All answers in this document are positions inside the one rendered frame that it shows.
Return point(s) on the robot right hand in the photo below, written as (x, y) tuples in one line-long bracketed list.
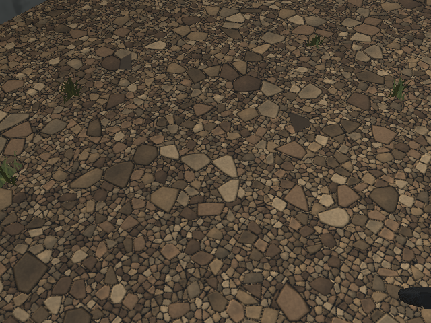
[(416, 296)]

